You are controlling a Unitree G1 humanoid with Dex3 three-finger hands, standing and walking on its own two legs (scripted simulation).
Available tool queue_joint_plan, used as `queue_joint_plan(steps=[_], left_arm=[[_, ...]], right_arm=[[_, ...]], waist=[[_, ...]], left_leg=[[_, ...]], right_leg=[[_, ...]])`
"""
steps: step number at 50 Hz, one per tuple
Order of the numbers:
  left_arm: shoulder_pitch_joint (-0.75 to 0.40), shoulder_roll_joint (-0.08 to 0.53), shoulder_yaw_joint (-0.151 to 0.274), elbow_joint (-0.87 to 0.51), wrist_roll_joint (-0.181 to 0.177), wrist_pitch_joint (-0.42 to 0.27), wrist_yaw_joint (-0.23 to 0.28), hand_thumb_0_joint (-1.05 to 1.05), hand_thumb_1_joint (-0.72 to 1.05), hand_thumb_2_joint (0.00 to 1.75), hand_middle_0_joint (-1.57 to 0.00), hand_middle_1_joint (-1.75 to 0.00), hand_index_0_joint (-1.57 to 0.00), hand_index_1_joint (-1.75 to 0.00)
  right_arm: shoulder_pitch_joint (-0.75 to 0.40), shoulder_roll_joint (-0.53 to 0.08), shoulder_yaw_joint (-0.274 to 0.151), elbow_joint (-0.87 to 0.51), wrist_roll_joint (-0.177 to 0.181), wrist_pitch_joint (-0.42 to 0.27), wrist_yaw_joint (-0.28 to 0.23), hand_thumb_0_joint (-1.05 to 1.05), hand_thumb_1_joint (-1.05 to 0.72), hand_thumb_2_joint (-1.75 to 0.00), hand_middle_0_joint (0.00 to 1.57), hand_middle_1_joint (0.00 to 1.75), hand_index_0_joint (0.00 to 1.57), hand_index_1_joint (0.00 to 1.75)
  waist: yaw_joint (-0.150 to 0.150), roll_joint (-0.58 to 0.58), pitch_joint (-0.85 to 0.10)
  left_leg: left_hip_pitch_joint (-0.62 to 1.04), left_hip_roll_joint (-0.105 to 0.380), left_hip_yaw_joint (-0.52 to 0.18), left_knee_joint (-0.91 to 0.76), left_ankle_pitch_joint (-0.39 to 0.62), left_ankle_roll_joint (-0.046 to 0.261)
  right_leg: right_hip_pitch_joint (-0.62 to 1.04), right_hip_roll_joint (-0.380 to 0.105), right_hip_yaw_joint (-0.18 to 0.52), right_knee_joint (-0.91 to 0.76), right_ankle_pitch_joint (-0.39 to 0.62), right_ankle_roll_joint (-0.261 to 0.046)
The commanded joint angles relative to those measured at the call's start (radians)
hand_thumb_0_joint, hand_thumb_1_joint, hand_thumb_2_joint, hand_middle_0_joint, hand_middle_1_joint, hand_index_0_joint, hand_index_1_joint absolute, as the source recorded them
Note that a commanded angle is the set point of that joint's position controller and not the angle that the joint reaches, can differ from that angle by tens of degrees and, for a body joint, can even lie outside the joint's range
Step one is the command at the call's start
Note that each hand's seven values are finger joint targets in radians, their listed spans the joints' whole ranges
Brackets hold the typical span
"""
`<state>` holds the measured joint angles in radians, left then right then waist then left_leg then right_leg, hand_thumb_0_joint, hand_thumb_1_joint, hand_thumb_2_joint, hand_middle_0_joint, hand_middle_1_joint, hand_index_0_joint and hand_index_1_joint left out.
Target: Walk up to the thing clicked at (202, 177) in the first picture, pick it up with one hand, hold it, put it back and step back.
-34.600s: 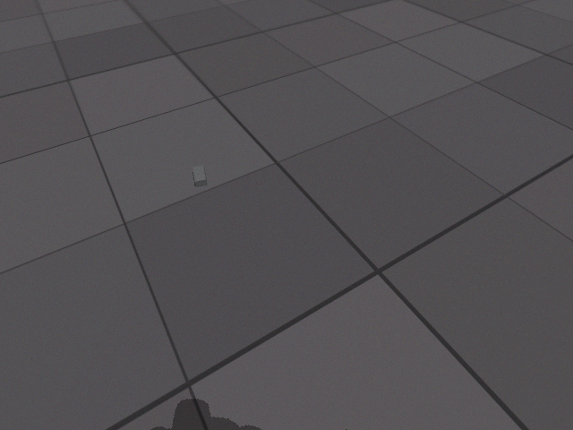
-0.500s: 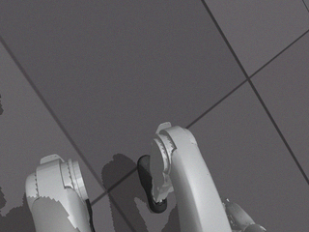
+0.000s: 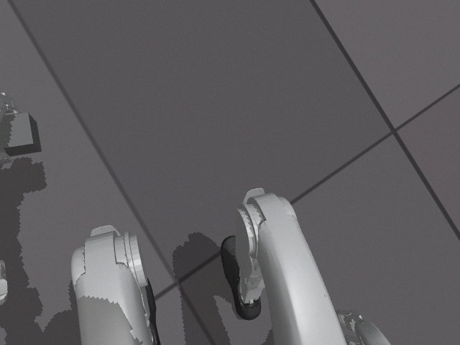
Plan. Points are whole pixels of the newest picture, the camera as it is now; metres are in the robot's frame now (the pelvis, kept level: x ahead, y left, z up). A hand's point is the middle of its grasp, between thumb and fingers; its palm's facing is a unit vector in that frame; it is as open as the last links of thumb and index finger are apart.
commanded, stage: lift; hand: left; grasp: from above
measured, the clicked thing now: out of the picture +0.49 +0.32 -0.18
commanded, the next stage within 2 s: hold in 1.40 s
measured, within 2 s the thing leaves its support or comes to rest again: neither
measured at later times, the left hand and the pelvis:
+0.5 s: hand out of the picture +0.40 +0.31 +0.03, palm faces -0.45 -0.10 -0.89, open 8.5 cm; pelvis +0.00 +0.00 +0.12, yaw +5 degrees
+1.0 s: hand out of the picture +0.34 +0.27 +0.22, palm faces -0.45 -0.11 -0.88, open 8.5 cm; pelvis +0.03 +0.00 +0.30, yaw +6 degrees
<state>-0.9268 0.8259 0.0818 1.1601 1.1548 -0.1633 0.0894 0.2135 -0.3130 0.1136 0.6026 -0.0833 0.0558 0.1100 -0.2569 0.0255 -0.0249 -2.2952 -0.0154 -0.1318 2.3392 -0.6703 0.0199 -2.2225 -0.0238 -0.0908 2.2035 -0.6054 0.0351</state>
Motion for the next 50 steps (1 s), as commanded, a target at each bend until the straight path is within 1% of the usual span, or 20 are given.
queue_joint_plan(steps=[1, 2, 5, 7, 9, 11, 14, 17, 18, 20, 21, 23, 24, 29, 36, 41, 43, 45, 48, 50], left_arm=[[-0.319, 0.308, 0.064, -0.303, -0.046, -0.007, 0.017, 0.0, 0.77, 0.35, -1.04, -0.47, -1.1, -0.41], [-0.313, 0.315, 0.069, -0.319, -0.051, -0.009, 0.014, 0.0, 0.76, 0.36, -1.03, -0.49, -1.09, -0.43], [-0.262, 0.267, 0.063, -0.355, -0.073, -0.013, 0.009, 0.0, 0.76, 0.38, -1.03, -0.48, -1.08, -0.42], [-0.244, 0.243, 0.049, -0.377, -0.084, -0.014, 0.001, 0.0, 0.77, 0.37, -1.04, -0.47, -1.09, -0.42], [-0.218, 0.232, 0.044, -0.429, -0.098, -0.012, -0.005, 0.0, 0.78, 0.38, -1.05, -0.49, -1.1, -0.43], [-0.168, 0.208, 0.031, -0.437, -0.115, -0.006, -0.013, 0.0, 0.79, 0.39, -1.05, -0.5, -1.11, -0.44], [-0.16, 0.19, 0.03, -0.518, -0.141, 0.002, -0.014, 0.0, 0.78, 0.36, -1.03, -0.51, -1.09, -0.44], [-0.128, 0.173, 0.026, -0.573, -0.147, 0.016, -0.011, 0.0, 0.79, 0.35, -1.04, -0.48, -1.09, -0.41], [-0.085, 0.141, 0.015, -0.547, -0.151, 0.024, -0.013, 0.0, 0.79, 0.36, -1.04, -0.47, -1.1, -0.41], [-0.058, 0.157, 0.029, -0.577, -0.153, 0.037, -0.008, 0.0, 0.78, 0.38, -1.04, -0.47, -1.09, -0.42], [-0.044, 0.131, 0.017, -0.589, -0.157, 0.043, -0.01, 0.0, 0.77, 0.38, -1.04, -0.46, -1.09, -0.41], [-0.016, 0.092, -0.006, -0.609, -0.164, 0.056, -0.014, 0.0, 0.77, 0.38, -1.03, -0.48, -1.08, -0.43], [0.033, 0.102, 0.009, -0.599, -0.165, 0.066, -0.014, 0.0, 0.76, 0.39, -1.02, -0.48, -1.08, -0.43], [0.158, 0.03, -0.023, -0.637, -0.186, 0.095, -0.019, 0.0, 0.77, 0.4, -1.05, -0.45, -1.09, -0.41], [0.201, -0.028, -0.049, -0.651, -0.182, 0.097, 0.008, 0.0, 0.73, 0.39, -1.02, -0.45, -1.06, -0.41], [0.213, -0.072, -0.077, -0.601, -0.165, 0.098, 0.046, 0.0, 0.75, 0.41, -1.04, -0.46, -1.08, -0.42], [0.228, -0.108, -0.101, -0.559, -0.16, 0.103, 0.063, 0.0, 0.76, 0.41, -1.04, -0.47, -1.08, -0.43], [0.254, -0.122, -0.105, -0.541, -0.154, 0.11, 0.075, 0.0, 0.75, 0.41, -1.04, -0.45, -1.08, -0.41], [0.237, -0.165, -0.145, -0.518, -0.15, 0.12, 0.087, 0.0, 0.75, 0.4, -1.03, -0.46, -1.08, -0.42], [0.242, -0.166, -0.145, -0.5, -0.148, 0.13, 0.101, 0.0, 0.75, 0.42, -1.03, -0.49, -1.07, -0.44]], right_arm=[[0.205, -0.261, -0.126, -0.015, 0.013, 0.012, -0.025, 0.0, -0.9, -0.9, 0.2, 0.3, 0.2, 0.3], [0.198, -0.259, -0.131, -0.017, 0.017, 0.014, -0.029, 0.0, -0.9, -0.9, 0.2, 0.3, 0.2, 0.3], [0.182, -0.243, -0.152, -0.019, 0.032, 0.014, -0.038, 0.0, -0.9, -0.9, 0.2, 0.3, 0.2, 0.3], [0.176, -0.235, -0.16, -0.015, 0.04, 0.012, -0.047, 0.0, -0.9, -0.9, 0.2, 0.3, 0.2, 0.3], [0.17, -0.219, -0.163, -0.023, 0.049, 0.01, -0.051, 0.0, -0.9, -0.9, 0.2, 0.3, 0.2, 0.3], [0.163, -0.212, -0.168, -0.028, 0.054, 0.009, -0.057, 0.0, -0.9, -0.9, 0.2, 0.3, 0.2, 0.3], [0.143, -0.203, -0.179, -0.031, 0.068, 0.004, -0.074, 0.0, -0.9, -0.9, 0.2, 0.3, 0.2, 0.3], [0.128, -0.194, -0.184, -0.025, 0.082, 0.0, -0.09, 0.0, -0.9, -0.9, 0.2, 0.3, 0.2, 0.3], [0.121, -0.189, -0.186, -0.021, 0.085, -0.001, -0.092, 0.0, -0.89, -0.9, 0.2, 0.3, 0.2, 0.3], [0.117, -0.182, -0.188, -0.02, 0.089, -0.002, -0.1, 0.0, -0.89, -0.9, 0.2, 0.3, 0.2, 0.3], [0.108, -0.173, -0.188, -0.023, 0.09, -0.001, -0.102, 0.0, -0.89, -0.9, 0.2, 0.3, 0.2, 0.3], [0.095, -0.162, -0.187, -0.021, 0.094, -0.004, -0.108, 0.0, -0.89, -0.9, 0.2, 0.3, 0.2, 0.3], [0.092, -0.16, -0.19, -0.019, 0.097, -0.005, -0.113, 0.0, -0.89, -0.9, 0.2, 0.3, 0.2, 0.3], [0.058, -0.127, -0.187, -0.015, 0.108, -0.016, -0.133, 0.0, -0.89, -0.9, 0.2, 0.3, 0.2, 0.3], [0.045, -0.1, -0.184, 0.008, 0.12, -0.054, -0.161, 0.0, -0.89, -0.9, 0.2, 0.3, 0.2, 0.3], [0.04, -0.095, -0.188, 0.033, 0.123, -0.082, -0.171, 0.0, -0.89, -0.9, 0.2, 0.3, 0.2, 0.3], [0.039, -0.088, -0.185, 0.039, 0.124, -0.094, -0.17, 0.0, -0.89, -0.9, 0.2, 0.3, 0.2, 0.3], [0.046, -0.088, -0.189, 0.046, 0.126, -0.101, -0.171, 0.0, -0.89, -0.9, 0.2, 0.3, 0.2, 0.3], [0.049, -0.083, -0.19, 0.053, 0.126, -0.109, -0.171, 0.0, -0.89, -0.9, 0.2, 0.3, 0.2, 0.3], [0.053, -0.081, -0.189, 0.06, 0.123, -0.112, -0.173, 0.0, -0.89, -0.9, 0.2, 0.3, 0.2, 0.3]], waist=[[0.026, 0.375, -0.816], [0.036, 0.364, -0.831], [0.057, 0.356, -0.818], [0.057, 0.321, -0.799], [0.071, 0.33, -0.844], [0.078, 0.277, -0.837], [0.088, 0.279, -0.833], [0.099, 0.295, -0.851], [0.101, 0.275, -0.828], [0.114, 0.243, -0.839], [0.115, 0.239, -0.835], [0.117, 0.25, -0.814], [0.135, 0.212, -0.814], [0.143, 0.14, -0.713], [0.153, 0.104, -0.612], [0.168, 0.107, -0.522], [0.162, 0.091, -0.477], [0.171, 0.084, -0.469], [0.168, 0.077, -0.452], [0.169, 0.067, -0.44]], left_leg=[[0.634, -0.008, 0.074, -0.314, 0.25, -0.003], [0.635, -0.008, 0.074, -0.33, 0.225, -0.001], [0.668, -0.008, 0.066, -0.394, 0.165, 0.0], [0.669, -0.008, 0.061, -0.426, 0.114, 0.008], [0.697, -0.003, 0.063, -0.472, 0.11, 0.013], [0.716, 0.003, 0.057, -0.507, 0.091, 0.018], [0.772, 0.007, 0.051, -0.572, 0.064, 0.019], [0.875, 0.011, 0.036, -0.633, 0.117, 0.009], [0.9, 0.013, 0.028, -0.65, 0.138, 0.008], [0.952, 0.013, 0.036, -0.679, 0.176, 0.009], [0.978, 0.015, 0.043, -0.696, 0.195, 0.009], [1.021, 0.017, 0.045, -0.754, 0.186, 0.007], [1.037, 0.017, 0.05, -0.771, 0.186, 0.01], [1.092, 0.016, 0.072, -0.893, 0.154, 0.011], [1.239, 0.02, 0.076, -1.058, 0.156, 0.006], [1.357, 0.026, 0.064, -1.197, 0.129, -0.002], [1.381, 0.024, 0.059, -1.242, 0.115, -0.004], [1.419, 0.021, 0.072, -1.271, 0.149, -0.007], [1.492, 0.019, 0.078, -1.33, 0.176, -0.01], [1.517, 0.013, 0.089, -1.351, 0.218, -0.01]], right_leg=[[0.398, 0.033, -0.046, -0.228, 0.181, -0.091], [0.397, 0.035, -0.042, -0.233, 0.162, -0.092], [0.385, 0.029, -0.031, -0.264, 0.126, -0.09], [0.394, 0.03, -0.025, -0.296, 0.098, -0.086], [0.464, 0.033, -0.018, -0.313, 0.118, -0.074], [0.504, 0.038, -0.018, -0.344, 0.11, -0.069], [0.543, 0.036, -0.011, -0.392, 0.102, -0.065], [0.586, 0.031, -0.006, -0.426, 0.142, -0.063], [0.593, 0.031, -0.007, -0.44, 0.154, -0.061], [0.651, 0.031, -0.001, -0.488, 0.171, -0.059], [0.676, 0.032, 0.003, -0.516, 0.179, -0.058], [0.731, 0.035, 0.006, -0.562, 0.177, -0.057], [0.768, 0.035, 0.009, -0.594, 0.173, -0.055], [0.933, 0.04, 0.031, -0.747, 0.152, -0.052], [1.118, 0.047, 0.056, -0.924, 0.152, -0.051], [1.205, 0.051, 0.068, -1.048, 0.13, -0.05], [1.243, 0.054, 0.072, -1.096, 0.118, -0.049], [1.292, 0.054, 0.081, -1.144, 0.136, -0.05], [1.35, 0.058, 0.083, -1.205, 0.159, -0.051], [1.399, 0.059, 0.087, -1.24, 0.189, -0.051]])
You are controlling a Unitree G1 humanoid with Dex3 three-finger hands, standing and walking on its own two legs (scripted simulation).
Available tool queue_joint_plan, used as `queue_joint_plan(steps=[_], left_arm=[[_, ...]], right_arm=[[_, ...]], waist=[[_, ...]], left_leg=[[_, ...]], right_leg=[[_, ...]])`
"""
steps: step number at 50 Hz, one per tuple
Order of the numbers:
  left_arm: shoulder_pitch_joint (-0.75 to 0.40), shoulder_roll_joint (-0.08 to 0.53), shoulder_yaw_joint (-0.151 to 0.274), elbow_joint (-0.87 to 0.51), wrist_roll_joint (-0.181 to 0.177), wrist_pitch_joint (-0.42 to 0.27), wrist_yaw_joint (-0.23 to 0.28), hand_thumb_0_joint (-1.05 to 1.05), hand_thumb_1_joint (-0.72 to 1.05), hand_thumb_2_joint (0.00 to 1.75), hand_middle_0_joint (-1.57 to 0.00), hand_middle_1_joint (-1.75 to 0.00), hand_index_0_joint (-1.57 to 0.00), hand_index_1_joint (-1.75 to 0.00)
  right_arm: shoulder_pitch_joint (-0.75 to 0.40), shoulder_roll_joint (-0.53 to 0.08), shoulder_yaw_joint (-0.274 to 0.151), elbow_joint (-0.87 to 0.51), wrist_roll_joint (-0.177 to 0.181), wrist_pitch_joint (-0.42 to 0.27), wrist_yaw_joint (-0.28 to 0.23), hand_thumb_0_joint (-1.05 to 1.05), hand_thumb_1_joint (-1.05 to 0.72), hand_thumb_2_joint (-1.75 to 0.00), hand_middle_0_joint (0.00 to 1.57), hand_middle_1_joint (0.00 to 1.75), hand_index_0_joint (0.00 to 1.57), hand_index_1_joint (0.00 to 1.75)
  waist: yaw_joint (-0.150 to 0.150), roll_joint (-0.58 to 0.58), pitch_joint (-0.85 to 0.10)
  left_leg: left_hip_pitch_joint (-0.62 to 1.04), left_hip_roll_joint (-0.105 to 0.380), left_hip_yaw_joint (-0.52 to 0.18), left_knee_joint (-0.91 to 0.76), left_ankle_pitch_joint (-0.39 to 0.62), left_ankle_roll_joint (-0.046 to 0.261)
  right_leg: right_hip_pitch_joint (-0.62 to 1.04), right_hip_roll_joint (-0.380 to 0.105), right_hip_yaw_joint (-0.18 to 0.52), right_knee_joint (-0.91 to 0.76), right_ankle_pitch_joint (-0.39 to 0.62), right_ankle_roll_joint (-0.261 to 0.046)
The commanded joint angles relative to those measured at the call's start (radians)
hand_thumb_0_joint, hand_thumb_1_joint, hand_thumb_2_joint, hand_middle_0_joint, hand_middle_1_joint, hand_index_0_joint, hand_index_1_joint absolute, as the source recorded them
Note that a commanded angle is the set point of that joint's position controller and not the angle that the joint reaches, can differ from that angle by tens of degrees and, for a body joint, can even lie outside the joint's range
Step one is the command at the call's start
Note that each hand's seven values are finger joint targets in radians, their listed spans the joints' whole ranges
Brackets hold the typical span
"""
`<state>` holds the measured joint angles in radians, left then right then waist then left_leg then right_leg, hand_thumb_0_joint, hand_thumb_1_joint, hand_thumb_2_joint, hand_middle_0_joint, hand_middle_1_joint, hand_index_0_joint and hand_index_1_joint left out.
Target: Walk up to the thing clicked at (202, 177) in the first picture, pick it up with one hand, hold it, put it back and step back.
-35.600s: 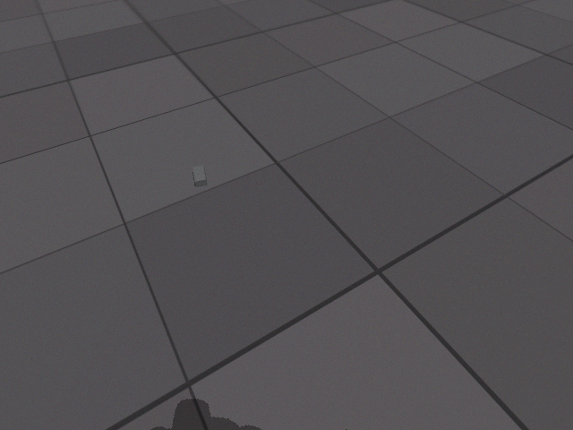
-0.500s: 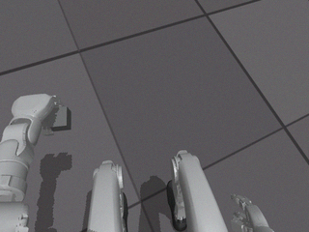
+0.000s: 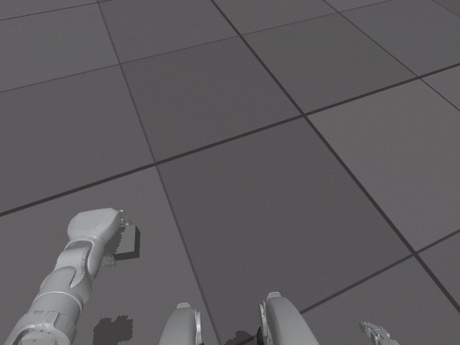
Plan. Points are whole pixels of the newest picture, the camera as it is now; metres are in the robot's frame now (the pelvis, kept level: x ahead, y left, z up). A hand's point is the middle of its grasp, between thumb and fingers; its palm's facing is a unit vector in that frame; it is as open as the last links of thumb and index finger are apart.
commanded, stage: lift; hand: left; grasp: from above
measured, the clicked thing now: (108, 245) +0.35 +0.25 -0.12
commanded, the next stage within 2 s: hold in 0.40 s
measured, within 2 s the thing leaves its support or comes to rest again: neither
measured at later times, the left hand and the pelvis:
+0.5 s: hand (102, 221) +0.35 +0.22 +0.00, palm faces -0.46 -0.08 -0.88, open 8.5 cm; pelvis +0.04 +0.00 +0.08, yaw +0 degrees
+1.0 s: hand (95, 208) +0.36 +0.22 +0.03, palm faces -0.48 -0.05 -0.88, open 8.5 cm; pelvis +0.06 +0.00 +0.10, yaw -1 degrees
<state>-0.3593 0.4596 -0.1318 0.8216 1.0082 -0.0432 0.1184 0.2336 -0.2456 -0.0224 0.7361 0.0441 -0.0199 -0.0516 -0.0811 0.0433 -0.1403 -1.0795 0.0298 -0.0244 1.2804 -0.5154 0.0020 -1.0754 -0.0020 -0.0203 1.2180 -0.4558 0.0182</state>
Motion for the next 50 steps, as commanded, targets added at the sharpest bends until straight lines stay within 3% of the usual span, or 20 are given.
queue_joint_plan(steps=[1, 4, 8, 10, 12, 15, 16, 20, 24, 28, 29, 32, 37, 39, 44, 45, 49, 50], left_arm=[[-0.344, 0.194, 0.067, -0.178, -0.005, 0.013, 0.078, 0.0, 0.75, 0.43, -1.02, -0.51, -1.07, -0.46], [-0.323, 0.167, 0.043, -0.142, -0.003, 0.031, 0.092, 0.0, 0.75, 0.43, -1.04, -0.47, -1.08, -0.43], [-0.329, 0.19, 0.063, -0.148, -0.003, 0.05, 0.105, 0.0, 0.71, 0.46, -1.03, -0.47, -1.05, -0.44], [-0.315, 0.162, 0.048, -0.131, -0.005, 0.057, 0.104, 0.0, 0.72, 0.46, -1.03, -0.47, -1.06, -0.44], [-0.311, 0.18, 0.056, -0.134, -0.002, 0.06, 0.098, 0.0, 0.73, 0.48, -1.05, -0.47, -1.07, -0.44], [-0.306, 0.143, 0.03, -0.157, -0.004, 0.064, 0.089, 0.0, 0.72, 0.48, -1.03, -0.47, -1.06, -0.44], [-0.286, 0.152, 0.039, -0.133, -0.005, 0.07, 0.088, 0.0, 0.7, 0.48, -1.02, -0.47, -1.05, -0.44], [-0.309, 0.136, 0.026, -0.164, -0.018, 0.068, 0.077, 0.0, 0.72, 0.47, -1.04, -0.46, -1.07, -0.43], [-0.275, 0.136, 0.022, -0.177, -0.012, 0.063, 0.065, 0.0, 0.72, 0.47, -1.03, -0.47, -1.07, -0.44], [-0.3, 0.128, 0.015, -0.184, -0.01, 0.061, 0.061, 0.0, 0.73, 0.45, -1.03, -0.46, -1.07, -0.42], [-0.303, 0.142, 0.021, -0.204, -0.008, 0.059, 0.059, 0.0, 0.73, 0.45, -1.03, -0.47, -1.07, -0.43], [-0.296, 0.128, 0.008, -0.216, -0.003, 0.051, 0.04, 0.0, 0.72, 0.44, -1.03, -0.46, -1.07, -0.42], [-0.25, 0.125, 0.013, -0.191, 0.0, 0.05, 0.023, 0.0, 0.72, 0.47, -1.05, -0.44, -1.08, -0.41], [-0.277, 0.146, 0.021, -0.225, -0.003, 0.048, 0.016, 0.0, 0.74, 0.47, -1.05, -0.44, -1.09, -0.41], [-0.236, 0.131, 0.015, -0.23, 0.005, 0.052, -0.006, 0.0, 0.74, 0.51, -1.07, -0.43, -1.09, -0.41], [-0.28, 0.151, 0.025, -0.292, -0.001, 0.045, -0.009, 0.0, 0.76, 0.49, -1.07, -0.45, -1.1, -0.42], [-0.247, 0.14, 0.023, -0.261, 0.003, 0.047, -0.018, 0.0, 0.74, 0.48, -1.06, -0.41, -1.09, -0.39], [-0.252, 0.147, 0.025, -0.283, 0.003, 0.044, -0.02, 0.0, 0.73, 0.46, -1.06, -0.41, -1.08, -0.38]], right_arm=[[0.037, -0.152, -0.058, -0.07, -0.005, -0.038, -0.012, 0.0, -0.89, -0.9, 0.2, 0.3, 0.2, 0.3], [0.035, -0.144, -0.056, -0.065, -0.006, -0.037, -0.012, 0.0, -0.89, -0.9, 0.2, 0.3, 0.2, 0.3], [0.04, -0.148, -0.06, -0.062, -0.009, -0.033, -0.012, 0.0, -0.89, -0.9, 0.2, 0.3, 0.2, 0.3], [0.039, -0.143, -0.057, -0.062, -0.01, -0.029, -0.009, 0.0, -0.89, -0.9, 0.2, 0.3, 0.2, 0.3], [0.041, -0.146, -0.061, -0.065, -0.009, -0.024, -0.009, 0.0, -0.89, -0.89, 0.2, 0.3, 0.2, 0.3], [0.037, -0.143, -0.061, -0.07, -0.009, -0.017, -0.008, 0.0, -0.89, -0.89, 0.2, 0.3, 0.2, 0.3], [0.036, -0.141, -0.062, -0.066, -0.009, -0.014, -0.008, 0.0, -0.89, -0.89, 0.2, 0.3, 0.2, 0.3], [0.027, -0.142, -0.064, -0.074, -0.006, -0.009, -0.007, 0.0, -0.89, -0.89, 0.2, 0.3, 0.2, 0.3], [0.013, -0.141, -0.067, -0.081, -0.003, -0.005, -0.007, 0.0, -0.89, -0.89, 0.2, 0.3, 0.2, 0.3], [0.018, -0.146, -0.071, -0.08, -0.002, -0.001, -0.005, 0.0, -0.89, -0.89, 0.2, 0.3, 0.2, 0.3], [0.014, -0.147, -0.072, -0.083, 0.0, 0.001, -0.005, 0.0, -0.89, -0.89, 0.2, 0.3, 0.2, 0.3], [0.008, -0.148, -0.076, -0.084, 0.002, 0.003, -0.005, 0.0, -0.89, -0.89, 0.2, 0.3, 0.2, 0.3], [0.001, -0.146, -0.075, -0.085, 0.002, 0.008, -0.002, 0.0, -0.89, -0.89, 0.2, 0.3, 0.2, 0.3], [-0.005, -0.154, -0.078, -0.095, 0.001, 0.01, 0.0, 0.0, -0.88, -0.89, 0.2, 0.3, 0.2, 0.3], [-0.008, -0.15, -0.08, -0.105, 0.003, 0.021, 0.005, 0.0, -0.89, -0.89, 0.2, 0.3, 0.2, 0.3], [-0.009, -0.155, -0.082, -0.114, 0.004, 0.023, 0.004, 0.0, -0.88, -0.89, 0.2, 0.3, 0.2, 0.3], [-0.013, -0.152, -0.079, -0.116, 0.005, 0.028, 0.005, 0.0, -0.88, -0.89, 0.2, 0.3, 0.2, 0.3], [-0.015, -0.154, -0.081, -0.117, 0.003, 0.028, 0.005, 0.0, -0.88, -0.89, 0.2, 0.3, 0.2, 0.3]], waist=[[-0.004, 0.051, -0.335], [0.001, 0.038, -0.301], [0.018, 0.035, -0.302], [0.013, 0.016, -0.285], [0.021, 0.013, -0.294], [0.02, 0.01, -0.293], [0.023, -0.002, -0.284], [0.021, 0.003, -0.243], [0.038, 0.017, -0.253], [0.021, -0.002, -0.23], [0.036, 0.006, -0.244], [0.035, 0.019, -0.248], [0.037, -0.014, -0.201], [0.048, 0.001, -0.226], [0.053, -0.003, -0.224], [0.056, 0.013, -0.245], [0.047, -0.004, -0.196], [0.059, 0.006, -0.209]], left_leg=[[0.333, -0.031, -0.017, -0.31, 0.085, 0.007], [0.389, -0.034, -0.008, -0.357, 0.137, 0.003], [0.452, -0.039, 0.006, -0.407, 0.209, 0.004], [0.471, -0.04, 0.007, -0.429, 0.234, 0.005], [0.5, -0.042, 0.011, -0.45, 0.261, 0.006], [0.554, -0.045, 0.015, -0.481, 0.306, 0.005], [0.56, -0.045, 0.016, -0.488, 0.323, 0.006], [0.61, -0.044, 0.017, -0.546, 0.305, 0.004], [0.673, -0.044, 0.015, -0.583, 0.369, -0.004], [0.703, -0.041, 0.018, -0.61, 0.399, -0.004], [0.723, -0.041, 0.017, -0.621, 0.416, -0.007], [0.777, -0.039, 0.021, -0.636, 0.467, -0.012], [0.772, -0.046, 0.03, -0.656, 0.48, -0.006], [0.796, -0.044, 0.028, -0.667, 0.5, -0.01], [0.813, -0.046, 0.034, -0.673, 0.558, -0.006], [0.832, -0.045, 0.036, -0.682, 0.564, -0.009], [0.829, -0.041, 0.034, -0.7, 0.544, -0.007], [0.836, -0.04, 0.034, -0.703, 0.559, -0.009]], right_leg=[[0.276, 0.037, 0.016, -0.272, 0.06, -0.033], [0.329, 0.036, 0.017, -0.324, 0.102, -0.033], [0.425, 0.033, 0.023, -0.384, 0.168, -0.03], [0.449, 0.032, 0.022, -0.405, 0.192, -0.028], [0.494, 0.03, 0.029, -0.43, 0.218, -0.025], [0.541, 0.027, 0.033, -0.466, 0.265, -0.023], [0.552, 0.028, 0.033, -0.476, 0.284, -0.021], [0.577, 0.028, 0.031, -0.534, 0.259, -0.022], [0.614, 0.029, 0.025, -0.552, 0.301, -0.025], [0.634, 0.032, 0.022, -0.577, 0.33, -0.026], [0.651, 0.032, 0.018, -0.58, 0.339, -0.026], [0.659, 0.035, 0.017, -0.59, 0.372, -0.029], [0.692, 0.032, 0.025, -0.619, 0.402, -0.026], [0.717, 0.033, 0.02, -0.626, 0.408, -0.026], [0.745, 0.033, 0.024, -0.632, 0.463, -0.025], [0.755, 0.033, 0.022, -0.635, 0.466, -0.026], [0.746, 0.035, 0.021, -0.649, 0.445, -0.027], [0.762, 0.035, 0.02, -0.649, 0.453, -0.027]])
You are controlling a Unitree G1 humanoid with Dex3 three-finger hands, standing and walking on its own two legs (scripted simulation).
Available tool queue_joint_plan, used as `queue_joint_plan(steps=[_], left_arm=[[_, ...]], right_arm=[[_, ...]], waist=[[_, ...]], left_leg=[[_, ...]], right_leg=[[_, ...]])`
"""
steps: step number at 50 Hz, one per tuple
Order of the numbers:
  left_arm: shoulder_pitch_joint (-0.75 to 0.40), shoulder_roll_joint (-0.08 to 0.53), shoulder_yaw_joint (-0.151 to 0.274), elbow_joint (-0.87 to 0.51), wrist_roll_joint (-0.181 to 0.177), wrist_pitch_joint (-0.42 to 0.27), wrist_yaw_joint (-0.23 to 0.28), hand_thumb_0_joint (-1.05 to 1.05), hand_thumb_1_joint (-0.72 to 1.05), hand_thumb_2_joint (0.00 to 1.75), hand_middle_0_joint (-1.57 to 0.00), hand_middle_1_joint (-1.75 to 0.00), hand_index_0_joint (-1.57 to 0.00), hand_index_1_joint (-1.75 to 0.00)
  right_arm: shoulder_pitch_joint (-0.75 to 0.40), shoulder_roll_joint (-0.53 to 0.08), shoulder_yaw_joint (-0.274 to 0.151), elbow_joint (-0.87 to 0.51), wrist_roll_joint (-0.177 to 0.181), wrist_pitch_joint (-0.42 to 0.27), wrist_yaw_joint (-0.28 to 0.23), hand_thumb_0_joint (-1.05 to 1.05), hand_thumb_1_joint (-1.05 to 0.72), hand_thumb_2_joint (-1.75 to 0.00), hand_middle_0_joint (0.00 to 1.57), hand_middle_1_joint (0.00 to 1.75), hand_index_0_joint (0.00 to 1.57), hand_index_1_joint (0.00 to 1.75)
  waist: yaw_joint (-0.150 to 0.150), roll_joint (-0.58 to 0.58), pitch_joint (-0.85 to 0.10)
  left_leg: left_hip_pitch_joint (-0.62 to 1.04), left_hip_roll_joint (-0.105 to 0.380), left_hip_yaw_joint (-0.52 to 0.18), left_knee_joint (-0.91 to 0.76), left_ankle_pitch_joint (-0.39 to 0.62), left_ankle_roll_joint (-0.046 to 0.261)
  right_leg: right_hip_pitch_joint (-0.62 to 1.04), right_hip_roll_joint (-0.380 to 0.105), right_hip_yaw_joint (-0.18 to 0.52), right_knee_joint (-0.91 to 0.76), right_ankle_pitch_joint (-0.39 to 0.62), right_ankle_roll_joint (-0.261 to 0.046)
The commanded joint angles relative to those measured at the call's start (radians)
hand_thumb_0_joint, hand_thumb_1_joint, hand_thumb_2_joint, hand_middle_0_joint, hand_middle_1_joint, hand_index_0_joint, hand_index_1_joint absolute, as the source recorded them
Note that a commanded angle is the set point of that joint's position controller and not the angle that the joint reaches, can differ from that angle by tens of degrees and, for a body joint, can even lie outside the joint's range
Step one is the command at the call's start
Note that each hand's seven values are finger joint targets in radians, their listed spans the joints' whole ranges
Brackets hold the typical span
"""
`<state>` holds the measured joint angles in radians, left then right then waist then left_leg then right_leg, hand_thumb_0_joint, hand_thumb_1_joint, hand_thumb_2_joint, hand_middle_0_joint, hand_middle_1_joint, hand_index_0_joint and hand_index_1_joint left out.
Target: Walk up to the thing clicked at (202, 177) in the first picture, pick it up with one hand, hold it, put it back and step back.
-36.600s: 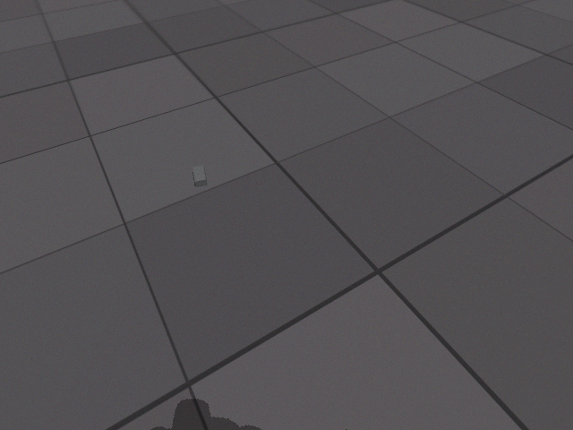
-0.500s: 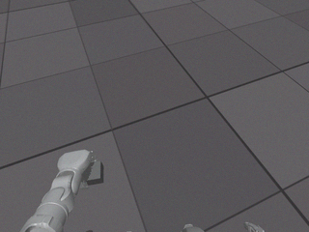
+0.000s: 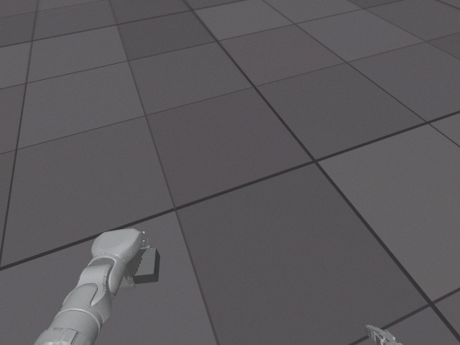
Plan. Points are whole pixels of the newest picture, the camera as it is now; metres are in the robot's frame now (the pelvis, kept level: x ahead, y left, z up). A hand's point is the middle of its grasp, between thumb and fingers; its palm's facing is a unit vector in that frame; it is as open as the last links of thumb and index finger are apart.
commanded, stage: hold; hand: left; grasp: from above
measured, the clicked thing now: (128, 267) +0.31 +0.23 -0.10
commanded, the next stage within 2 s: crouch in 1.40 s
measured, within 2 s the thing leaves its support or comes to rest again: neither
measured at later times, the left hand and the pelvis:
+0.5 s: hand (122, 276) +0.27 +0.22 -0.05, palm faces -0.47 -0.05 -0.88, open 8.5 cm; pelvis -0.02 -0.01 +0.01, yaw +0 degrees
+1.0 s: hand (116, 278) +0.26 +0.22 -0.03, palm faces -0.46 -0.05 -0.89, open 8.5 cm; pelvis -0.03 +0.00 +0.01, yaw +0 degrees
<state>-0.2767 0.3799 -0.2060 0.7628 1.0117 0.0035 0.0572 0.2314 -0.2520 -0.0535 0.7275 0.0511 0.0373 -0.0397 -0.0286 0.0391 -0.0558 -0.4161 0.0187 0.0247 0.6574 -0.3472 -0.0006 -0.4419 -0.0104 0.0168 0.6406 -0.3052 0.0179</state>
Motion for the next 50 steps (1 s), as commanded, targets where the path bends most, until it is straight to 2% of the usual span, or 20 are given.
queue_joint_plan(steps=[1, 7, 9, 10, 13, 15, 16, 17, 20, 21, 24, 28, 36, 37, 38, 39, 44, 46, 48, 50], left_arm=[[-0.34, 0.233, 0.103, -0.233, 0.001, -0.003, 0.037, 0.0, 0.75, 0.47, -1.07, -0.4, -1.09, -0.38], [-0.318, 0.216, 0.093, -0.217, -0.003, -0.001, 0.024, 0.0, 0.74, 0.48, -1.07, -0.41, -1.09, -0.39], [-0.33, 0.225, 0.097, -0.255, -0.005, -0.006, 0.02, 0.0, 0.74, 0.48, -1.09, -0.39, -1.1, -0.37], [-0.302, 0.231, 0.106, -0.223, 0.0, -0.004, 0.018, 0.0, 0.74, 0.49, -1.09, -0.4, -1.11, -0.38], [-0.34, 0.236, 0.105, -0.257, 0.0, -0.009, 0.018, 0.0, 0.75, 0.48, -1.09, -0.39, -1.11, -0.38], [-0.301, 0.226, 0.103, -0.244, -0.002, -0.009, 0.014, 0.0, 0.75, 0.46, -1.1, -0.39, -1.12, -0.37], [-0.305, 0.223, 0.101, -0.244, -0.002, -0.01, 0.012, 0.0, 0.75, 0.49, -1.1, -0.38, -1.11, -0.37], [-0.319, 0.226, 0.1, -0.253, -0.004, -0.012, 0.008, 0.0, 0.77, 0.47, -1.1, -0.41, -1.12, -0.39], [-0.322, 0.242, 0.111, -0.272, -0.005, -0.017, 0.006, 0.0, 0.74, 0.47, -1.08, -0.41, -1.1, -0.39], [-0.321, 0.23, 0.102, -0.265, -0.005, -0.017, 0.005, 0.0, 0.76, 0.47, -1.1, -0.41, -1.12, -0.39], [-0.335, 0.235, 0.107, -0.289, -0.013, -0.02, 0.002, 0.0, 0.77, 0.44, -1.08, -0.43, -1.11, -0.39], [-0.33, 0.244, 0.11, -0.296, -0.008, -0.021, -0.003, 0.0, 0.75, 0.44, -1.07, -0.42, -1.1, -0.39], [-0.344, 0.243, 0.101, -0.295, -0.016, -0.022, -0.021, 0.0, 0.75, 0.46, -1.09, -0.42, -1.11, -0.39], [-0.344, 0.251, 0.11, -0.305, -0.019, -0.024, -0.022, 0.0, 0.75, 0.45, -1.08, -0.42, -1.1, -0.4], [-0.332, 0.234, 0.098, -0.295, -0.02, -0.023, -0.026, 0.0, 0.74, 0.45, -1.07, -0.43, -1.1, -0.4], [-0.336, 0.244, 0.104, -0.311, -0.025, -0.025, -0.031, 0.0, 0.74, 0.45, -1.07, -0.44, -1.1, -0.41], [-0.333, 0.254, 0.114, -0.312, -0.029, -0.03, -0.04, 0.0, 0.75, 0.42, -1.07, -0.43, -1.11, -0.39], [-0.353, 0.255, 0.112, -0.331, -0.024, -0.034, -0.046, 0.0, 0.72, 0.43, -1.05, -0.44, -1.08, -0.41], [-0.293, 0.248, 0.114, -0.324, -0.025, -0.032, -0.05, 0.0, 0.73, 0.44, -1.05, -0.43, -1.09, -0.4], [-0.349, 0.249, 0.105, -0.341, -0.023, -0.033, -0.053, 0.0, 0.74, 0.43, -1.05, -0.44, -1.09, -0.4]], right_arm=[[-0.017, -0.148, -0.051, -0.115, -0.004, -0.028, -0.007, 0.0, -0.88, -0.89, 0.2, 0.3, 0.2, 0.3], [-0.025, -0.148, -0.047, -0.123, -0.004, -0.021, -0.006, 0.0, -0.89, -0.89, 0.2, 0.3, 0.2, 0.3], [-0.036, -0.151, -0.048, -0.134, -0.002, -0.019, -0.007, 0.0, -0.89, -0.89, 0.2, 0.3, 0.2, 0.3], [-0.042, -0.146, -0.046, -0.138, -0.001, -0.018, -0.007, 0.0, -0.89, -0.9, 0.2, 0.3, 0.2, 0.3], [-0.051, -0.145, -0.042, -0.14, -0.003, -0.017, -0.008, 0.0, -0.89, -0.89, 0.2, 0.3, 0.2, 0.3], [-0.059, -0.145, -0.041, -0.146, -0.001, -0.016, -0.01, 0.0, -0.89, -0.9, 0.2, 0.3, 0.2, 0.3], [-0.052, -0.146, -0.042, -0.142, -0.002, -0.015, -0.009, 0.0, -0.89, -0.9, 0.2, 0.3, 0.2, 0.3], [-0.058, -0.144, -0.041, -0.14, -0.001, -0.015, -0.01, 0.0, -0.89, -0.9, 0.2, 0.3, 0.2, 0.3], [-0.072, -0.142, -0.037, -0.148, -0.001, -0.015, -0.013, 0.0, -0.89, -0.9, 0.2, 0.3, 0.2, 0.3], [-0.078, -0.142, -0.035, -0.151, 0.0, -0.015, -0.013, 0.0, -0.89, -0.9, 0.2, 0.3, 0.2, 0.3], [-0.087, -0.143, -0.033, -0.154, 0.002, -0.017, -0.015, 0.0, -0.89, -0.9, 0.2, 0.3, 0.2, 0.3], [-0.101, -0.139, -0.03, -0.157, 0.002, -0.019, -0.018, 0.0, -0.9, -0.9, 0.2, 0.3, 0.2, 0.3], [-0.118, -0.14, -0.025, -0.158, 0.005, -0.022, -0.022, 0.0, -0.9, -0.9, 0.2, 0.3, 0.2, 0.3], [-0.123, -0.139, -0.024, -0.16, 0.005, -0.023, -0.022, 0.0, -0.9, -0.9, 0.2, 0.3, 0.2, 0.3], [-0.123, -0.135, -0.021, -0.161, 0.006, -0.024, -0.022, 0.0, -0.9, -0.9, 0.2, 0.3, 0.2, 0.3], [-0.133, -0.135, -0.021, -0.166, 0.008, -0.024, -0.023, 0.0, -0.9, -0.9, 0.2, 0.3, 0.2, 0.3], [-0.143, -0.134, -0.014, -0.167, 0.006, -0.026, -0.027, 0.0, -0.9, -0.9, 0.2, 0.3, 0.2, 0.3], [-0.136, -0.129, -0.013, -0.163, 0.005, -0.027, -0.027, 0.0, -0.9, -0.9, 0.2, 0.3, 0.2, 0.3], [-0.143, -0.132, -0.015, -0.168, 0.007, -0.026, -0.028, 0.0, -0.9, -0.9, 0.2, 0.3, 0.2, 0.3], [-0.137, -0.131, -0.016, -0.16, 0.006, -0.026, -0.029, 0.0, -0.9, -0.9, 0.2, 0.3, 0.2, 0.3]], waist=[[0.005, 0.027, -0.309], [0.002, -0.012, -0.263], [0.011, -0.005, -0.262], [0.017, -0.011, -0.245], [0.009, 0.007, -0.255], [0.017, -0.024, -0.238], [0.004, -0.032, -0.238], [0.01, -0.025, -0.237], [0.021, -0.01, -0.239], [0.01, -0.025, -0.227], [0.015, -0.008, -0.211], [0.021, -0.008, -0.23], [0.018, -0.009, -0.199], [0.027, -0.006, -0.204], [0.018, -0.017, -0.196], [0.029, -0.009, -0.195], [0.028, -0.016, -0.175], [0.026, -0.008, -0.207], [0.038, -0.006, -0.208], [0.027, -0.001, -0.22]], left_leg=[[0.189, -0.03, -0.011, -0.078, 0.404, -0.006], [0.186, -0.03, -0.01, -0.105, 0.385, 0.0], [0.186, -0.033, -0.008, -0.117, 0.354, 0.002], [0.178, -0.037, -0.004, -0.122, 0.333, 0.005], [0.19, -0.036, -0.003, -0.134, 0.314, 0.006], [0.189, -0.039, -0.002, -0.138, 0.306, 0.01], [0.189, -0.037, -0.002, -0.139, 0.304, 0.012], [0.19, -0.037, -0.002, -0.144, 0.307, 0.011], [0.198, -0.04, 0.0, -0.154, 0.276, 0.012], [0.195, -0.04, 0.001, -0.161, 0.263, 0.014], [0.199, -0.038, 0.0, -0.176, 0.22, 0.012], [0.211, -0.037, 0.0, -0.181, 0.232, 0.012], [0.223, -0.031, -0.005, -0.204, 0.213, 0.011], [0.225, -0.033, -0.002, -0.208, 0.206, 0.011], [0.222, -0.034, -0.002, -0.21, 0.206, 0.013], [0.224, -0.037, 0.002, -0.213, 0.198, 0.012], [0.22, -0.035, -0.002, -0.224, 0.178, 0.013], [0.236, -0.037, 0.001, -0.22, 0.206, 0.013], [0.245, -0.034, 0.0, -0.221, 0.232, 0.01], [0.257, -0.029, -0.003, -0.22, 0.263, 0.009]], right_leg=[[0.127, 0.043, -0.016, -0.074, 0.314, -0.028], [0.147, 0.042, -0.016, -0.097, 0.306, -0.025], [0.158, 0.039, -0.013, -0.111, 0.285, -0.024], [0.162, 0.036, -0.012, -0.12, 0.272, -0.024], [0.16, 0.037, -0.01, -0.127, 0.255, -0.024], [0.17, 0.034, -0.009, -0.138, 0.251, -0.02], [0.17, 0.034, -0.007, -0.139, 0.252, -0.02], [0.171, 0.033, -0.009, -0.14, 0.254, -0.021], [0.182, 0.032, -0.007, -0.156, 0.222, -0.021], [0.173, 0.031, -0.006, -0.161, 0.214, -0.02], [0.168, 0.031, -0.005, -0.175, 0.168, -0.021], [0.188, 0.031, -0.006, -0.178, 0.174, -0.022], [0.177, 0.034, -0.011, -0.195, 0.153, -0.024], [0.19, 0.033, -0.011, -0.201, 0.145, -0.024], [0.186, 0.032, -0.009, -0.201, 0.146, -0.023], [0.19, 0.031, -0.008, -0.21, 0.134, -0.024], [0.189, 0.032, -0.009, -0.219, 0.116, -0.024], [0.202, 0.03, -0.006, -0.213, 0.143, -0.023], [0.214, 0.033, -0.012, -0.211, 0.161, -0.026], [0.208, 0.037, -0.014, -0.201, 0.194, -0.027]])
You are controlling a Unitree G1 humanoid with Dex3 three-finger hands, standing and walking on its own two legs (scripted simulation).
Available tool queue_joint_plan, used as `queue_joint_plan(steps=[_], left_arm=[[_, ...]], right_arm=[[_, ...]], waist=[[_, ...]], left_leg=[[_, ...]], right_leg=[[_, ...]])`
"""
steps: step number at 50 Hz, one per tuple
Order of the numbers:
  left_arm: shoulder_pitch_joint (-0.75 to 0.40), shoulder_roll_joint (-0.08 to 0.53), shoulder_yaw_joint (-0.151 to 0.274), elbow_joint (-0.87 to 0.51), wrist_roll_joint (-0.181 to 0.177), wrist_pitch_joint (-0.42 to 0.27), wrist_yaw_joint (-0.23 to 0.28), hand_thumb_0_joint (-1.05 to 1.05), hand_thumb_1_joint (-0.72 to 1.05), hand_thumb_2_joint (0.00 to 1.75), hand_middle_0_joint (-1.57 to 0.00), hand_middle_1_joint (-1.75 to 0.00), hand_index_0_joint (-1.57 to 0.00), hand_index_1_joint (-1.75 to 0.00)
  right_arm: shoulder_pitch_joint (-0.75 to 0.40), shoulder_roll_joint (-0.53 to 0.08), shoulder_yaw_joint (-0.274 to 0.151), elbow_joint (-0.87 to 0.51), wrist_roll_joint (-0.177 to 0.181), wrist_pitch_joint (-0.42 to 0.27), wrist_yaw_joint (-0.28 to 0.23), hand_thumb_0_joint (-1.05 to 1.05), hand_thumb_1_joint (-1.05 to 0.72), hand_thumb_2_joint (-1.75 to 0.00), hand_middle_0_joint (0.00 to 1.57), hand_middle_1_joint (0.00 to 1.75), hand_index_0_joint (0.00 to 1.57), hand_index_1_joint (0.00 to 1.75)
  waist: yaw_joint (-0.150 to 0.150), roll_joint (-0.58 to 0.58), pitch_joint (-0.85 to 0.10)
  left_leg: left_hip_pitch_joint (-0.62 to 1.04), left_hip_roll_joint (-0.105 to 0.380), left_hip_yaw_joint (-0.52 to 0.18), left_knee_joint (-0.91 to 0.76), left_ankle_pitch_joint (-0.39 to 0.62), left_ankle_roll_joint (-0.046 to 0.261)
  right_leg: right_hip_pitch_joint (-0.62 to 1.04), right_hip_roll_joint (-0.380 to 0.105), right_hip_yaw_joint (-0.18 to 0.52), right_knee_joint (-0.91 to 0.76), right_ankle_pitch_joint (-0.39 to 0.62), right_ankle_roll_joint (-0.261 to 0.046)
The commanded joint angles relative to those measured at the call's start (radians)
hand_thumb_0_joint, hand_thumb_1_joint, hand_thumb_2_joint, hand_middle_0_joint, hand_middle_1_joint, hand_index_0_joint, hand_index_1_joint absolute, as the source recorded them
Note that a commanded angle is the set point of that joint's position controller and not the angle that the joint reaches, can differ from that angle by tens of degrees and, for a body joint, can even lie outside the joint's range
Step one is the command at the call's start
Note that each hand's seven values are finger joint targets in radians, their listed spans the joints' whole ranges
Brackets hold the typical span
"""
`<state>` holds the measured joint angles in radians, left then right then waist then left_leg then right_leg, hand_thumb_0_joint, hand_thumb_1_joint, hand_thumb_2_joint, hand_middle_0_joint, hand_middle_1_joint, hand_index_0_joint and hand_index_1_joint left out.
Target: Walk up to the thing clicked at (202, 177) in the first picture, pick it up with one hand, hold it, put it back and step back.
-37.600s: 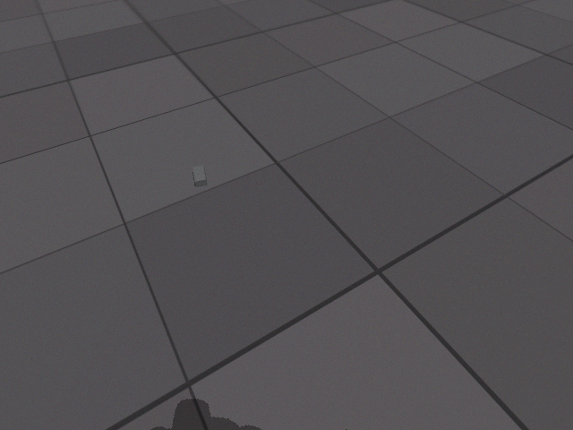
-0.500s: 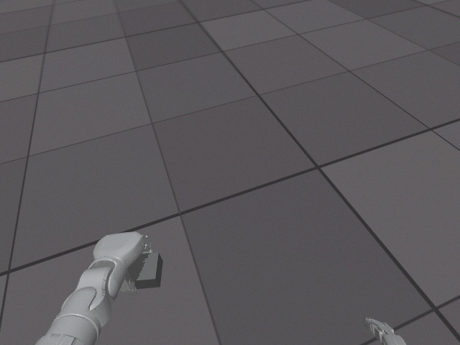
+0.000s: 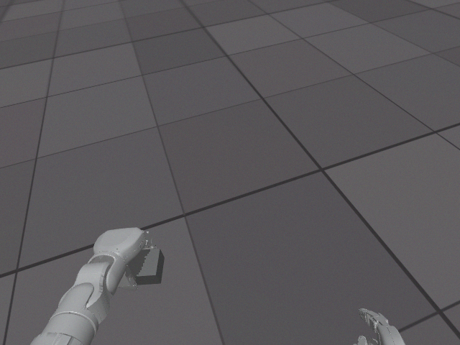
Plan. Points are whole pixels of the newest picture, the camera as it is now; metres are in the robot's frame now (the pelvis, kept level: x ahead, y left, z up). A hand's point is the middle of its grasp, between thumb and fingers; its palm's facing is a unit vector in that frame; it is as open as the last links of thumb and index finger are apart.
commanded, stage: hold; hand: left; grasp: from above
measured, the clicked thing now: (131, 267) +0.30 +0.23 -0.07
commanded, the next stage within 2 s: crouch in 0.40 s
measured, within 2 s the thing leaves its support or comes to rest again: neither
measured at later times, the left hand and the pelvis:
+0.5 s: hand (129, 265) +0.29 +0.22 -0.04, palm faces -0.46 -0.05 -0.89, open 8.5 cm; pelvis +0.00 +0.00 +0.00, yaw +0 degrees
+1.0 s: hand (143, 279) +0.31 +0.23 -0.16, palm faces -0.45 +0.03 -0.89, open 8.5 cm; pelvis -0.01 +0.00 -0.06, yaw +1 degrees
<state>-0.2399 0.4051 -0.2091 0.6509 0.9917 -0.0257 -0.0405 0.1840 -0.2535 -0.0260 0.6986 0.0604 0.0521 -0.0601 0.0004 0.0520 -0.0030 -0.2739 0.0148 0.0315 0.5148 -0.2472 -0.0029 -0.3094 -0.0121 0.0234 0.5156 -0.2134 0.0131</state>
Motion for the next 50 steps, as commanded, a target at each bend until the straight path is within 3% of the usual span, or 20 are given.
queue_joint_plan(steps=[1, 4, 6, 8, 10, 12, 16, 19, 22, 24, 25, 26, 31, 34, 39, 41, 43, 47, 50], left_arm=[[-0.356, 0.22, 0.108, -0.186, 0.004, 0.001, 0.045, 0.0, 0.74, 0.44, -1.07, -0.42, -1.1, -0.39], [-0.38, 0.222, 0.108, -0.222, -0.005, -0.002, 0.047, 0.0, 0.75, 0.47, -1.07, -0.45, -1.1, -0.42], [-0.327, 0.198, 0.1, -0.18, -0.001, 0.004, 0.05, 0.0, 0.74, 0.46, -1.07, -0.43, -1.1, -0.4], [-0.386, 0.235, 0.121, -0.219, 0.006, 0.0, 0.057, 0.0, 0.76, 0.45, -1.07, -0.45, -1.1, -0.41], [-0.39, 0.222, 0.107, -0.221, 0.004, -0.001, 0.057, 0.0, 0.75, 0.45, -1.07, -0.45, -1.1, -0.41], [-0.382, 0.237, 0.127, -0.185, 0.008, 0.001, 0.062, 0.0, 0.76, 0.46, -1.08, -0.45, -1.11, -0.41], [-0.391, 0.212, 0.104, -0.189, 0.005, -0.001, 0.067, 0.0, 0.73, 0.44, -1.05, -0.46, -1.09, -0.42], [-0.378, 0.22, 0.114, -0.198, 0.003, 0.002, 0.069, 0.0, 0.74, 0.46, -1.06, -0.46, -1.1, -0.42], [-0.375, 0.208, 0.101, -0.198, -0.001, 0.002, 0.061, 0.0, 0.74, 0.45, -1.06, -0.46, -1.1, -0.42], [-0.366, 0.233, 0.124, -0.196, -0.002, 0.005, 0.062, 0.0, 0.76, 0.47, -1.09, -0.45, -1.12, -0.42], [-0.365, 0.23, 0.125, -0.208, -0.004, 0.005, 0.062, 0.0, 0.81, 0.39, -1.09, -0.5, -1.15, -0.44], [-0.381, 0.208, 0.099, -0.205, -0.004, 0.004, 0.059, 0.0, 0.73, 0.43, -1.01, -0.47, -1.07, -0.43], [-0.319, 0.208, 0.114, -0.128, 0.014, -0.013, 0.077, 0.0, 0.77, 0.53, -1.1, -0.46, -1.12, -0.44], [-0.312, 0.192, 0.114, -0.058, 0.027, -0.034, 0.114, 0.0, 0.8, 0.54, -1.13, -0.46, -1.15, -0.44], [-0.416, 0.197, 0.118, 0.038, 0.073, -0.073, 0.218, 0.0, 0.82, 0.52, -1.14, -0.48, -1.16, -0.45], [-0.465, 0.207, 0.13, 0.092, 0.097, -0.084, 0.268, 0.0, 0.83, 0.54, -1.15, -0.47, -1.17, -0.45], [-0.515, 0.169, 0.109, 0.15, 0.126, -0.09, 0.315, 0.0, 0.79, 0.54, -1.12, -0.49, -1.14, -0.46], [-0.606, 0.187, 0.124, 0.26, 0.175, -0.088, 0.399, 0.0, 0.71, 0.49, -1.05, -0.48, -1.08, -0.45], [-0.709, 0.219, 0.145, 0.293, 0.184, -0.076, 0.443, 0.0, 0.65, 0.48, -0.99, -0.49, -1.03, -0.46]], right_arm=[[-0.086, -0.13, -0.044, -0.128, -0.001, -0.038, -0.01, 0.0, -0.9, -0.9, 0.2, 0.3, 0.2, 0.3], [-0.088, -0.128, -0.042, -0.132, -0.002, -0.037, -0.009, 0.0, -0.9, -0.9, 0.2, 0.3, 0.2, 0.3], [-0.092, -0.127, -0.043, -0.136, -0.001, -0.036, -0.008, 0.0, -0.9, -0.9, 0.2, 0.3, 0.2, 0.3], [-0.09, -0.128, -0.043, -0.13, -0.002, -0.035, -0.009, 0.0, -0.9, -0.9, 0.2, 0.3, 0.2, 0.3], [-0.092, -0.128, -0.042, -0.131, -0.003, -0.035, -0.008, 0.0, -0.9, -0.9, 0.2, 0.3, 0.2, 0.3], [-0.09, -0.13, -0.045, -0.127, -0.002, -0.035, -0.009, 0.0, -0.9, -0.9, 0.2, 0.3, 0.2, 0.3], [-0.082, -0.131, -0.046, -0.123, -0.006, -0.037, -0.008, 0.0, -0.9, -0.9, 0.2, 0.3, 0.2, 0.3], [-0.081, -0.132, -0.049, -0.128, -0.005, -0.036, -0.006, 0.0, -0.9, -0.9, 0.2, 0.3, 0.2, 0.3], [-0.084, -0.13, -0.049, -0.129, -0.003, -0.035, -0.008, 0.0, -0.9, -0.9, 0.2, 0.3, 0.2, 0.3], [-0.087, -0.128, -0.047, -0.131, -0.003, -0.034, -0.009, 0.0, -0.9, -0.9, 0.2, 0.3, 0.2, 0.3], [-0.09, -0.13, -0.047, -0.133, -0.002, -0.034, -0.009, 0.0, -0.92, -0.91, 0.2, 0.3, 0.2, 0.3], [-0.089, -0.127, -0.044, -0.129, -0.004, -0.034, -0.009, 0.0, -0.88, -0.89, 0.2, 0.3, 0.2, 0.3], [-0.077, -0.128, -0.047, -0.126, -0.006, -0.028, -0.006, 0.0, -0.88, -0.9, 0.2, 0.3, 0.2, 0.3], [-0.062, -0.13, -0.05, -0.119, -0.01, -0.02, -0.003, 0.0, -0.89, -0.9, 0.2, 0.3, 0.2, 0.3], [-0.016, -0.138, -0.062, -0.076, -0.029, -0.019, 0.01, 0.0, -0.89, -0.9, 0.2, 0.3, 0.2, 0.3], [0.011, -0.147, -0.071, -0.057, -0.038, -0.023, 0.018, 0.0, -0.89, -0.9, 0.2, 0.3, 0.2, 0.3], [0.043, -0.148, -0.08, -0.047, -0.05, -0.028, 0.028, 0.0, -0.89, -0.9, 0.2, 0.3, 0.2, 0.3], [0.098, -0.16, -0.094, -0.046, -0.062, -0.04, 0.042, 0.0, -0.89, -0.89, 0.2, 0.3, 0.2, 0.3], [0.124, -0.165, -0.1, -0.046, -0.071, -0.048, 0.039, 0.0, -0.89, -0.89, 0.2, 0.3, 0.2, 0.3]], waist=[[-0.006, -0.031, -0.252], [0.001, -0.02, -0.259], [-0.003, -0.046, -0.236], [0.003, -0.008, -0.259], [0.004, -0.003, -0.257], [0.006, -0.022, -0.257], [-0.006, -0.019, -0.267], [0.008, -0.015, -0.272], [-0.001, -0.025, -0.268], [0.009, -0.03, -0.265], [0.007, -0.023, -0.264], [-0.003, -0.032, -0.256], [-0.003, -0.065, -0.211], [-0.024, -0.085, -0.185], [-0.05, -0.064, -0.238], [-0.063, -0.04, -0.271], [-0.082, -0.044, -0.315], [-0.095, -0.011, -0.416], [-0.106, 0.022, -0.504]], left_leg=[[0.108, -0.029, -0.007, -0.077, 0.167, 0.015], [0.106, -0.032, -0.003, -0.079, 0.158, 0.015], [0.098, -0.033, -0.003, -0.081, 0.141, 0.017], [0.108, -0.034, -0.001, -0.083, 0.144, 0.013], [0.111, -0.026, -0.009, -0.089, 0.142, 0.01], [0.107, -0.028, -0.008, -0.084, 0.151, 0.012], [0.119, -0.026, -0.008, -0.084, 0.148, 0.011], [0.115, -0.025, -0.009, -0.085, 0.167, 0.009], [0.121, -0.027, -0.006, -0.082, 0.166, 0.012], [0.11, -0.034, -0.001, -0.084, 0.163, 0.015], [0.113, -0.033, 0.0, -0.083, 0.157, 0.015], [0.116, -0.03, -0.002, -0.085, 0.159, 0.015], [0.071, -0.034, -0.003, -0.08, 0.125, 0.018], [0.045, -0.037, -0.004, -0.06, 0.11, 0.017], [-0.036, -0.038, -0.006, 0.049, 0.093, 0.01], [-0.1, -0.035, -0.004, 0.132, 0.076, 0.004], [-0.199, -0.033, -0.007, 0.234, 0.047, 0.003], [-0.4, -0.03, -0.006, 0.419, 0.002, 0.001], [-0.525, -0.033, -0.007, 0.528, -0.054, 0.005]], right_leg=[[0.075, 0.036, -0.02, -0.083, 0.108, -0.02], [0.081, 0.033, -0.017, -0.088, 0.099, -0.02], [0.074, 0.033, -0.018, -0.095, 0.08, -0.019], [0.072, 0.032, -0.016, -0.091, 0.084, -0.022], [0.073, 0.037, -0.022, -0.088, 0.079, -0.024], [0.076, 0.037, -0.022, -0.087, 0.084, -0.023], [0.071, 0.036, -0.02, -0.09, 0.086, -0.023], [0.084, 0.037, -0.024, -0.085, 0.102, -0.025], [0.082, 0.035, -0.02, -0.092, 0.105, -0.022], [0.097, 0.031, -0.018, -0.1, 0.102, -0.02], [0.09, 0.03, -0.015, -0.1, 0.098, -0.02], [0.081, 0.033, -0.016, -0.098, 0.1, -0.02], [0.065, 0.029, -0.017, -0.098, 0.07, -0.019], [0.024, 0.026, -0.015, -0.081, 0.057, -0.019], [-0.086, 0.023, -0.016, 0.017, 0.051, -0.02], [-0.174, 0.024, -0.018, 0.084, 0.038, -0.021], [-0.271, 0.023, -0.019, 0.175, 0.022, -0.022], [-0.431, 0.024, -0.022, 0.36, -0.01, -0.029], [-0.535, 0.028, -0.028, 0.465, -0.056, -0.033]])
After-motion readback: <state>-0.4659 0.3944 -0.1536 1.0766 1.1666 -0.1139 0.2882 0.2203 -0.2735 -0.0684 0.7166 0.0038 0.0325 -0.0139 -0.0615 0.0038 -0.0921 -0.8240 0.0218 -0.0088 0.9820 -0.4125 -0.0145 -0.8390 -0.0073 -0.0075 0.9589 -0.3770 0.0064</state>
